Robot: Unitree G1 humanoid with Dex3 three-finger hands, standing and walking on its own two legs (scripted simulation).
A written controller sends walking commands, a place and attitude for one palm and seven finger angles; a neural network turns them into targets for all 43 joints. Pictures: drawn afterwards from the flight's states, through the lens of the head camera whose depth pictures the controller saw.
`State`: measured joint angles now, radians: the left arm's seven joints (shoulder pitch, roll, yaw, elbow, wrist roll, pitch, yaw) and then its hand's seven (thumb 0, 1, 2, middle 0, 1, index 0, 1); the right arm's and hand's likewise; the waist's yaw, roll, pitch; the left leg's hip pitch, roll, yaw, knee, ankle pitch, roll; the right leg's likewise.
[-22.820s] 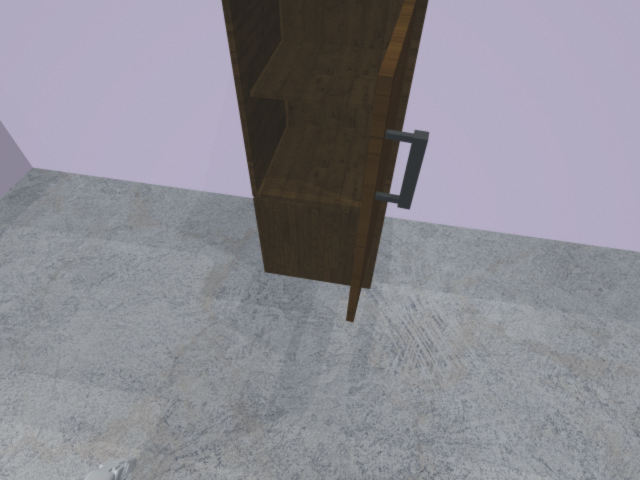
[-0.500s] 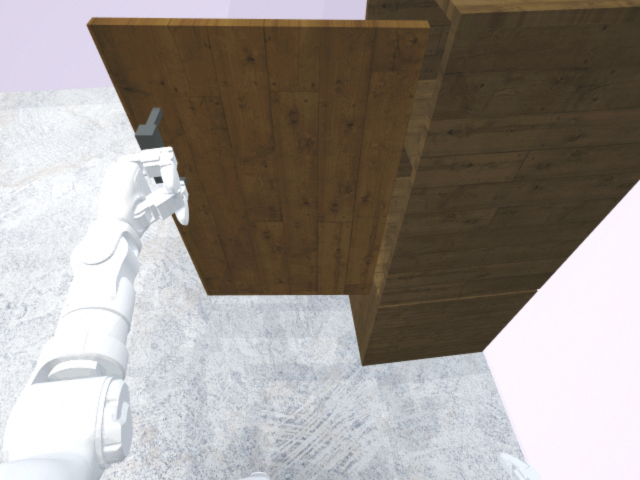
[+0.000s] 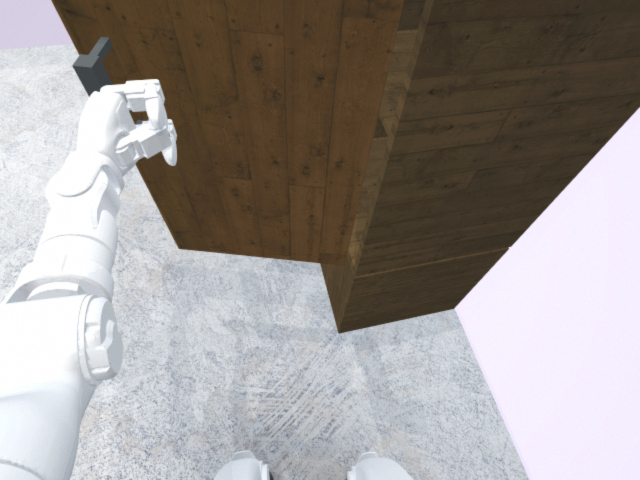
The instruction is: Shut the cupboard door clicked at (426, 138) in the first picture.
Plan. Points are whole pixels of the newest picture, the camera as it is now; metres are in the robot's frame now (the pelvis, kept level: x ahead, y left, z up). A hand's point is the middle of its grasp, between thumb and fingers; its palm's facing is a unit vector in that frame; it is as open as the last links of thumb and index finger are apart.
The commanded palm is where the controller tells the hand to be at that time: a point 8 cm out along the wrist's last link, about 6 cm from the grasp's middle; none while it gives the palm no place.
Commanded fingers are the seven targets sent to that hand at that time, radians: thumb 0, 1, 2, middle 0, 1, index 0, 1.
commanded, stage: push the door shut along its arc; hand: left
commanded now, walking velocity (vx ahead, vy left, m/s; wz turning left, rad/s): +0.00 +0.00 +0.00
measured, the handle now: (117, 101) +0.57 +0.21 +0.12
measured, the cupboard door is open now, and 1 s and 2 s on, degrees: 72 57 52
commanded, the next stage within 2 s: pull the fist back off the door in 1.02 s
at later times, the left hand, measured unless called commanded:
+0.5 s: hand (192, 105) +0.55 +0.12 +0.13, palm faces -0.28 -0.96 +0.00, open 3.1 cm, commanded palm +0.55 +0.17 +0.13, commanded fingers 0.00 0.90 0.90 -1.30 -1.50 -1.30 -1.50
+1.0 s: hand (213, 83) +0.59 +0.09 +0.13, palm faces -0.36 -0.93 -0.01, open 3.3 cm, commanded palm +0.61 +0.12 +0.13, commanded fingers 0.00 0.90 0.90 -1.30 -1.50 -1.30 -1.50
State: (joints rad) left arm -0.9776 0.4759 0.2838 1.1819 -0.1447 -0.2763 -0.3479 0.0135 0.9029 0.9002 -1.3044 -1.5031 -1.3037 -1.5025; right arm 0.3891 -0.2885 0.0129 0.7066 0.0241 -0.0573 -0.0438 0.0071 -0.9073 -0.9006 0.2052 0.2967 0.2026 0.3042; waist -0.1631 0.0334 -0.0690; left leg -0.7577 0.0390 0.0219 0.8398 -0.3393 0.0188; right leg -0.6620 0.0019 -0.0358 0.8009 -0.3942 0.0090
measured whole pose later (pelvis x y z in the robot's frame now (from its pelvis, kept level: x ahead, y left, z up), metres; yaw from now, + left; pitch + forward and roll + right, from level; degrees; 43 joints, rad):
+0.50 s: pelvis +0.00 -0.01 -0.01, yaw -1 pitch +19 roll -3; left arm -1.18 0.58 0.31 1.32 -0.10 -0.23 -0.43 0.01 0.90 0.90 -1.30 -1.50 -1.30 -1.50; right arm 0.39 -0.30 0.02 0.67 0.01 -0.04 -0.05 0.00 -0.91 -0.90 0.21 0.30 0.20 0.30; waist -0.23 0.04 -0.06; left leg -0.86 0.06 0.01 0.89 -0.36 0.01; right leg -0.76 0.02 -0.04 0.84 -0.41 0.00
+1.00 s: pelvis +0.00 +0.00 -0.03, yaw -1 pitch +24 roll -4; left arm -1.43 0.65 0.23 1.39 -0.06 -0.16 -0.46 0.02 0.98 0.97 -1.30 -1.50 -1.30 -1.50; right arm 0.42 -0.29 0.03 0.74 -0.02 -0.07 -0.05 0.00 -0.91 -0.90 0.21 0.30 0.20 0.30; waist -0.28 0.06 -0.06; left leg -1.03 0.06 -0.01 0.99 -0.39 0.01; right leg -0.91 0.03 -0.06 0.92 -0.44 0.00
